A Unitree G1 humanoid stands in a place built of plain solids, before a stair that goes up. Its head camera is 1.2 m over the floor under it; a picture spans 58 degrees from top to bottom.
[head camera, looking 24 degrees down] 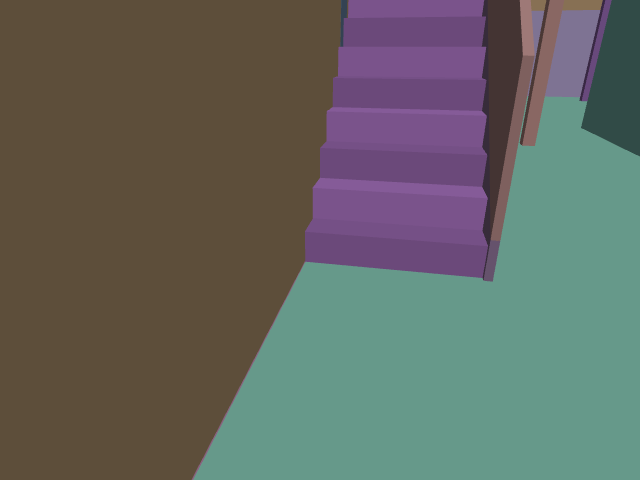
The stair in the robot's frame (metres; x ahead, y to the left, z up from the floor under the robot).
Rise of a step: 0.20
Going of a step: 0.23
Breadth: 1.04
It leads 11 degrees to the right of straight ahead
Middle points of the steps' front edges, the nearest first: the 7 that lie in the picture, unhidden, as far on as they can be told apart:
2.26 -0.42 0.20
2.49 -0.46 0.40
2.71 -0.51 0.60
2.94 -0.55 0.80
3.16 -0.60 1.00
3.39 -0.64 1.20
3.61 -0.69 1.40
